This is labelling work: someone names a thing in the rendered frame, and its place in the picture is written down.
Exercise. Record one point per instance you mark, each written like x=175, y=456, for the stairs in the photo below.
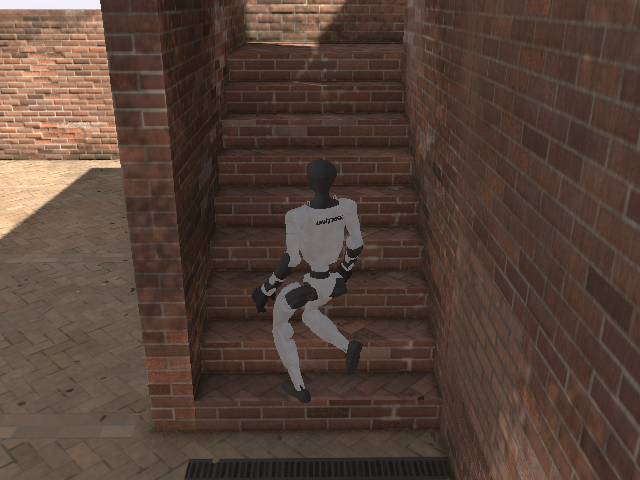
x=284, y=111

